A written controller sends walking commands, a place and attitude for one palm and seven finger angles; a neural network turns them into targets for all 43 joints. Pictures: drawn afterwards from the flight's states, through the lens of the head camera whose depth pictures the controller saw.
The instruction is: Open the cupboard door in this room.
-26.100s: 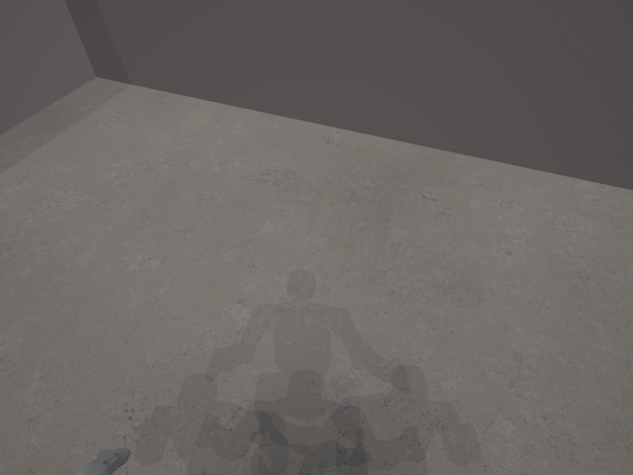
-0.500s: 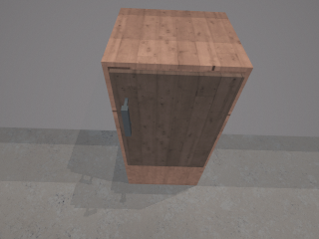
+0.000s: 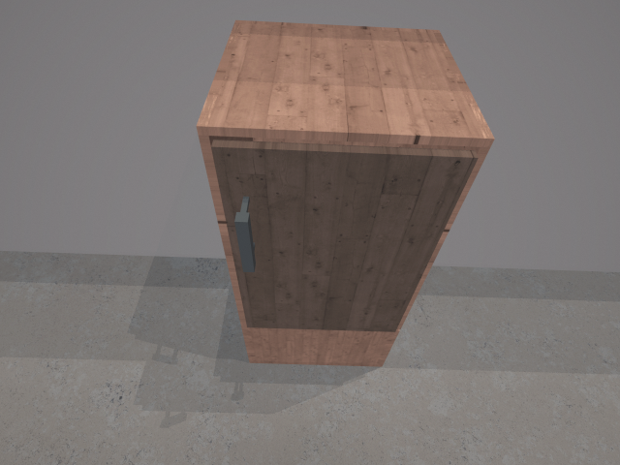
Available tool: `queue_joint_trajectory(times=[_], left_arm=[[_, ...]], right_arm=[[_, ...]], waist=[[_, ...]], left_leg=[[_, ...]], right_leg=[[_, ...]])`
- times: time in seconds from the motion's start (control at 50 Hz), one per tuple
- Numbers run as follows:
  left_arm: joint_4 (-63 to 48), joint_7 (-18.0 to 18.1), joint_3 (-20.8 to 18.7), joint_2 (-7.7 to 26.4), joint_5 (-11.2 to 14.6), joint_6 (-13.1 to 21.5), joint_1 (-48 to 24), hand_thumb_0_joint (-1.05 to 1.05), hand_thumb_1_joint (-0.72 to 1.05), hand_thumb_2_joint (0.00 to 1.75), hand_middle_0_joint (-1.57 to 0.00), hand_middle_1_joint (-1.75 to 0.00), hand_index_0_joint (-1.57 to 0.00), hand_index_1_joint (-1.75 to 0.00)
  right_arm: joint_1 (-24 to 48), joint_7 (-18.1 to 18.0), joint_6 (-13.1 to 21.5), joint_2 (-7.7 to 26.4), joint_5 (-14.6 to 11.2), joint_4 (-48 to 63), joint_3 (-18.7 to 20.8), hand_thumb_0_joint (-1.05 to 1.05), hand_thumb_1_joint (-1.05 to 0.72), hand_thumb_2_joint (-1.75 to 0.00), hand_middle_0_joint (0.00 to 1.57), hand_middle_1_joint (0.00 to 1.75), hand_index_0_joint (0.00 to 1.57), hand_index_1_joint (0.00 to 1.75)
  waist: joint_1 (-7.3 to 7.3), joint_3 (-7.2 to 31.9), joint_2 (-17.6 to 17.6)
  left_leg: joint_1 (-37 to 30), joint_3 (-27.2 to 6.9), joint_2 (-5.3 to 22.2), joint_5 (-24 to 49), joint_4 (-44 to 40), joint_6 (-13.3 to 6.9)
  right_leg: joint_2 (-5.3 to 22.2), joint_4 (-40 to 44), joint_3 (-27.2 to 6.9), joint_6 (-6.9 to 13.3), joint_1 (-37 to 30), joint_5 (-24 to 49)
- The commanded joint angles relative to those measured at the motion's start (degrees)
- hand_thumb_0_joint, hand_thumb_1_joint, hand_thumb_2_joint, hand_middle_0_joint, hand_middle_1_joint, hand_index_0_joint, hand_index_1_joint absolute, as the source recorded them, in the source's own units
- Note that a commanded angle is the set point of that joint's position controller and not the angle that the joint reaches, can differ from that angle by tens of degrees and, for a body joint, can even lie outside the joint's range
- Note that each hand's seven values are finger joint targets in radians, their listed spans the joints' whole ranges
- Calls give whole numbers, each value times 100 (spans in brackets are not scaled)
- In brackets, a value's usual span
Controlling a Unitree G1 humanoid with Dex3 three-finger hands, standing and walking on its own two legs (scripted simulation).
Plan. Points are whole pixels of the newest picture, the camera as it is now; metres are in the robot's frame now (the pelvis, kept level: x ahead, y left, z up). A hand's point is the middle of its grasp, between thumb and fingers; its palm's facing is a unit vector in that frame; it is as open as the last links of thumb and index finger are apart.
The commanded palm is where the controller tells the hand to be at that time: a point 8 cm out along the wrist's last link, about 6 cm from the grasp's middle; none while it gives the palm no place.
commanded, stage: look again from close up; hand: left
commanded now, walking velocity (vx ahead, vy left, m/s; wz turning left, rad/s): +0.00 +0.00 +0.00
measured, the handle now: (247, 235) +0.49 +0.14 -0.04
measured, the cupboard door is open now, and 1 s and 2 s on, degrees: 0 0 0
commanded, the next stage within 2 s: shuffle to correct the standing spot in 0.04 s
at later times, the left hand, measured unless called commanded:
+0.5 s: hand out of the picture +0.00 +0.15 -0.17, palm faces +0.01 -0.97 -0.22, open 7.3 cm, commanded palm none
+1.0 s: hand out of the picture -0.08 +0.08 -0.17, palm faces +0.11 -0.97 -0.22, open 7.3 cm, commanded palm none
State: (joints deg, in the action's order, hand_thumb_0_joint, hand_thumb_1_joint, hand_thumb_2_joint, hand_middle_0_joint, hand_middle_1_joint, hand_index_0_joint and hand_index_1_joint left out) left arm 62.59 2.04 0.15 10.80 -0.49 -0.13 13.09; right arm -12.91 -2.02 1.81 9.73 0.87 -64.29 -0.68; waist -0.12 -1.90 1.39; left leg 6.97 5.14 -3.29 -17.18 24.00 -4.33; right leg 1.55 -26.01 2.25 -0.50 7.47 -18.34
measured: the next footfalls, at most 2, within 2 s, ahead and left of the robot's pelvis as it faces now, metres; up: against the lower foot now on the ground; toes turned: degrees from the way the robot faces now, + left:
right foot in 0.62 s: -0.02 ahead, -0.18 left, +0.00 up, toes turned -1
left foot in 1.10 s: -0.02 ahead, +0.04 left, +0.00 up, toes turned +3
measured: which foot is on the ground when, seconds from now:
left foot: down 0.00-0.62, up 0.64-1.00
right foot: down 0.00-0.34, up 0.36-0.60, down 0.62-1.00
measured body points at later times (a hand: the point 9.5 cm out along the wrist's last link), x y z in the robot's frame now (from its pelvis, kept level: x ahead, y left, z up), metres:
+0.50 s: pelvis -0.04 -0.04 +0.00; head +0.01 -0.04 +0.45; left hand +0.01 +0.20 -0.16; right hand -0.02 -0.27 -0.16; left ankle -0.04 +0.06 -0.74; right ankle -0.06 -0.16 -0.70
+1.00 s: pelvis -0.06 -0.10 +0.01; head -0.04 -0.10 +0.46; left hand -0.08 +0.13 -0.15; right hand +0.03 -0.35 -0.14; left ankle -0.07 +0.02 -0.70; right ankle -0.05 -0.21 -0.74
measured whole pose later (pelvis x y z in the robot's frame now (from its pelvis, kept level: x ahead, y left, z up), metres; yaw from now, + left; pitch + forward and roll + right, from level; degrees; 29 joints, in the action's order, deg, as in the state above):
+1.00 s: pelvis -0.06 -0.10 +0.01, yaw +1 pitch +1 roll +2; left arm 57.7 1.6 -1.6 10.1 -1.8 0.0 19.2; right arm -10.0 0.4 -2.2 11.8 0.8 -56.7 2.5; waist -3.4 -1.9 2.7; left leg 22.0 2.3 -0.4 -21.8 44.9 1.7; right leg 2.5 -25.2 2.2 1.2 13.2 -12.9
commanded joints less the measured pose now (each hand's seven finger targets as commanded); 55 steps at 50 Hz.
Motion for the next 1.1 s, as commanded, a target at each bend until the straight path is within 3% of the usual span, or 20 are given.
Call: queue_joint_trajectory(times=[0.0, 0.12, 0.24, 0.28, 0.34, 0.4, 0.54, 0.56, 0.58, 0.6, 0.62, 0.64, 0.66, 0.76, 0.88, 0.96, 1.02, 1.04, 1.06, 1.08], left_arm=[[-194, 33, -108, 631, -35, 85, 291, 0, 90, 90, -20, -30, -20, -30], [-186, 30, -110, 661, -26, 95, 280, 0, 90, 90, -20, -30, -20, -30], [-228, 37, -126, 490, -18, -28, 387, 0, 90, 90, -20, -30, -20, -30], [-333, 17, -162, 485, -53, -92, 392, 0, 90, 90, -20, -30, -20, -30], [-577, -17, -260, 501, -101, -223, 224, 0, 90, 90, -20, -30, -20, -30], [-787, -44, -359, 433, -119, -318, 155, 0, 90, 90, -20, -30, -20, -30], [-887, -154, -401, 259, -93, -277, 607, 0, 90, 90, -20, -30, -20, -30], [-789, -140, -403, 288, -111, -198, 868, 0, 90, 90, -20, -30, -20, -30], [-753, -86, -406, 606, -160, -73, 982, 0, 90, 90, -20, -30, -20, -30], [-784, -32, -423, 1016, -149, 7, 867, 0, 90, 90, -20, -30, -20, -30], [-873, -37, -372, 1142, -109, 57, 712, 0, 90, 90, -20, -30, -20, -30], [-986, -50, -397, 1278, -137, 93, 290, 0, 90, 90, -20, -30, -20, -30], [-1003, -45, -434, 1158, -125, 130, 268, 0, 90, 90, -20, -30, -20, -30], [-838, -12, -370, 947, -105, 194, 699, 0, 90, 90, -20, -30, -20, -30], [-764, 56, -432, 1031, -150, 144, 1003, 0, 90, 90, -20, -30, -20, -30], [-762, 25, -431, 1051, -165, 85, 808, 0, 90, 90, -20, -30, -20, -30], [-725, 0, -388, 936, -102, 19, 602, 0, 90, 90, -20, -30, -20, -30], [-741, -5, -342, 757, -91, -5, 635, 0, 90, 90, -20, -30, -20, -30], [-781, -33, -301, 496, -58, -36, 694, 0, 90, 90, -20, -30, -20, -30], [-844, -33, -252, 299, -66, -44, 687, 0, 90, 90, -20, -30, -20, -30]], right_arm=[[-270, -56, 71, 770, -18, 163, 111, 0, -90, -90, 20, 30, 20, 30], [-272, -56, 80, 796, -21, 134, 110, 0, -90, -90, 20, 30, 20, 30], [-414, -145, 29, 686, -26, 122, 158, 0, -90, -90, 20, 30, 20, 30], [-486, -184, -18, 763, -18, 163, 228, 0, -90, -90, 20, 30, 20, 30], [-634, -240, -85, 941, 35, 249, 352, 0, -90, -90, 20, 30, 20, 30], [-513, -266, -140, 1053, 85, 415, 437, 0, -90, -90, 20, 30, 20, 30], [12, -119, -241, 1207, 107, 711, 588, 0, -90, -90, 20, 30, 20, 30], [-10, -75, -261, 1069, 94, 723, 563, 0, -90, -90, 20, 30, 20, 30], [-166, -26, -280, 662, 52, 748, 483, 0, -90, -90, 20, 30, 20, 30], [-149, 21, -319, 240, 28, 901, 384, 0, -90, -90, 20, 30, 20, 30], [66, 65, -330, 508, 27, 957, 404, 0, -90, -90, 20, 30, 20, 30], [151, 136, -285, 647, 28, 958, 452, 0, -90, -90, 20, 30, 20, 30], [163, 167, -277, 605, 49, 904, 442, 0, -90, -90, 20, 30, 20, 30], [-29, 227, -259, 506, 32, 823, 372, 0, -90, -90, 20, 30, 20, 30], [288, 233, -311, 501, -13, 1125, 350, 0, -90, -90, 20, 30, 20, 30], [224, 230, -261, 401, -51, 1160, 308, 0, -90, -90, 20, 30, 20, 30], [-335, 176, -172, 364, -66, 908, 269, 0, -90, -90, 20, 30, 20, 30], [-516, 142, -122, 542, -61, 833, 294, 0, -90, -90, 20, 30, 20, 30], [-546, 120, -91, 873, -17, 870, 361, 0, -90, -90, 20, 30, 20, 30], [-491, 89, -122, 1103, 6, 974, 395, 0, -90, -90, 20, 30, 20, 30]], waist=[[-25, -4, -144], [-20, 128, -148], [34, 116, -235], [69, 82, -328], [170, 10, -731], [149, 111, -627], [-108, 354, -880], [-202, 464, -614], [-183, 476, 486], [-143, 276, 1774], [-274, 248, 1237], [-125, 8, 807], [-144, -85, 1027], [-197, -8, 459], [-337, 64, 671], [-253, 174, 894], [20, 229, 680], [70, 328, 221], [53, 283, -816], [18, 47, -1380]], left_leg=[[-12, -845, 1001, 2425, -358, 71], [-91, -845, 1010, 2434, -382, 83], [-424, -927, 1282, 3689, -264, 48], [-544, -1116, 1525, 3970, -244, -106], [-553, -1727, 2253, 4461, -379, -712], [-241, -1816, 2558, 4309, -311, -1003], [939, -1110, 1889, 2071, 97, -281], [1138, -829, 1511, 1164, 482, -35], [1444, -340, 813, -270, 1348, 302], [2030, -160, 355, -1646, 2104, 511], [1755, -630, 496, -1750, 2472, 407], [1806, -622, 537, -1382, 2627, 374], [2026, -619, 518, -1003, 2857, 391], [2363, -464, 493, -382, 3068, 604], [2363, -428, 467, -563, 2637, 668], [1403, -329, 345, -436, 1575, 565], [-60, -139, 237, 492, 56, 514], [-439, -323, 559, 642, -229, 454], [-396, -1402, 1367, 875, -489, 136], [103, -2016, 2047, 999, -907, -322]], right_leg=[[488, 174, -408, 239, 72, 1645], [508, 199, -426, 255, 11, 1706], [360, -84, -273, 132, 393, 1802], [252, -360, -196, 111, 751, 1332], [94, -1619, -211, 100, 1557, -735], [117, -2710, -519, 116, 1869, -1226], [-32, -803, 15, 31, 446, 177], [27, -125, -20, -10, 35, 622], [659, 650, -785, 66, -141, 928], [1688, 1099, -2100, 366, 220, 780], [1910, 1416, -2311, 790, 801, -255], [1741, 1556, -2153, 963, 1030, -1147], [1600, 1535, -2387, 905, 911, -868], [1629, 1060, -1785, 996, 99, 1342], [1820, 909, -1692, 1213, -178, 2064], [1557, 897, -1444, 1064, 369, 1583], [987, 426, -963, 612, 1183, 787], [696, 19, -765, 444, 1351, 424], [239, -519, -355, 199, 1760, -341], [69, -1132, 40, 20, 1803, -1124]])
